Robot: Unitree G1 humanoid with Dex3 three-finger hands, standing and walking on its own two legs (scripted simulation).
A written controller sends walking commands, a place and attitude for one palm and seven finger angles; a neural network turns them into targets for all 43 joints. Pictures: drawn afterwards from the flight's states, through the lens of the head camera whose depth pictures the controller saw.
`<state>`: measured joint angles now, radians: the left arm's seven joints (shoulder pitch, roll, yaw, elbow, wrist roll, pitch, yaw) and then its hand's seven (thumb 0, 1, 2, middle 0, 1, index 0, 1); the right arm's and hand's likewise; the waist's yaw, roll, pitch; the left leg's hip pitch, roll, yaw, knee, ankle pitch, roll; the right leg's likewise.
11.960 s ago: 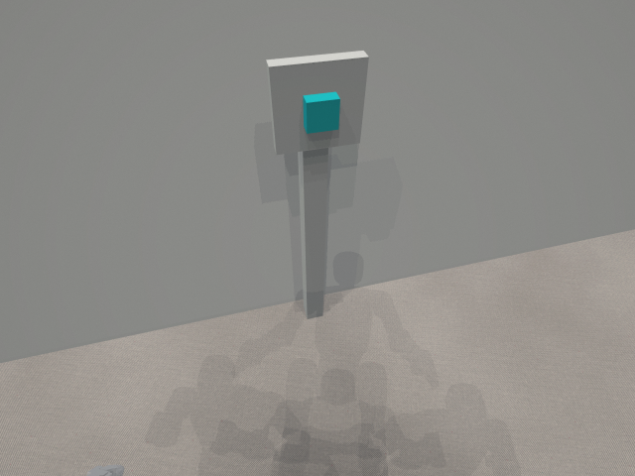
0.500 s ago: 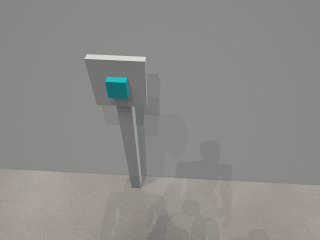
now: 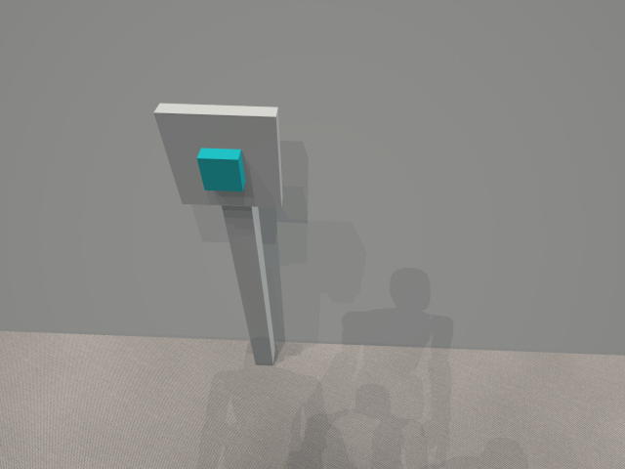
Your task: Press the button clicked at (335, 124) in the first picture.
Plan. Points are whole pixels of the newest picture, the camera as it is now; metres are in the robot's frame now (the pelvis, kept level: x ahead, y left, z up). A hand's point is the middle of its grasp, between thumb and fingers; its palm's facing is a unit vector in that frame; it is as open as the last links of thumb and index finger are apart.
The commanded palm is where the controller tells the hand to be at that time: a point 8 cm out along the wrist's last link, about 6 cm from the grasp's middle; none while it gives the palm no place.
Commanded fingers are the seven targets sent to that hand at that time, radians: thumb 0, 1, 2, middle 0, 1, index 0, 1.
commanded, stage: shuffle to correct the standing spot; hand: left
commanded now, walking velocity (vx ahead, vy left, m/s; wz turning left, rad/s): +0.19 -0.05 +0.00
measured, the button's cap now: (222, 169) +0.55 +0.19 +0.09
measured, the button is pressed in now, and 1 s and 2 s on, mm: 0 0 0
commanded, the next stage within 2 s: come to a stop and stand still in 0.14 s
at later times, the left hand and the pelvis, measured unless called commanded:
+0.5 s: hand out of the picture +0.10 +0.17 -0.18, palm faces +0.07 -0.97 -0.22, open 7.3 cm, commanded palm none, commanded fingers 0.00 0.90 0.90 -0.20 -0.30 -0.20 -0.30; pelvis +0.08 -0.02 -0.01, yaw +2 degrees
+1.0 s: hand out of the picture +0.10 +0.19 -0.16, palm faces +0.01 -0.97 -0.24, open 7.4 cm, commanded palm none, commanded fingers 0.00 0.90 0.90 -0.20 -0.30 -0.20 -0.30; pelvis +0.07 +0.01 +0.00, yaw -1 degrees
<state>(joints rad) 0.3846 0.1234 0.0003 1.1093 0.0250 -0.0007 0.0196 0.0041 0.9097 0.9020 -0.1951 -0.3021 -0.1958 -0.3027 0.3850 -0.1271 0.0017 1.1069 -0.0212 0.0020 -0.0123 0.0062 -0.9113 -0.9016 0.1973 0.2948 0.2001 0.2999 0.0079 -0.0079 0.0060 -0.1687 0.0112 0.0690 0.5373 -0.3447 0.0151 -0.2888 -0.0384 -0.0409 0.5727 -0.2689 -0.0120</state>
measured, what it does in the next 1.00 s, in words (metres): steps on the spot: left foot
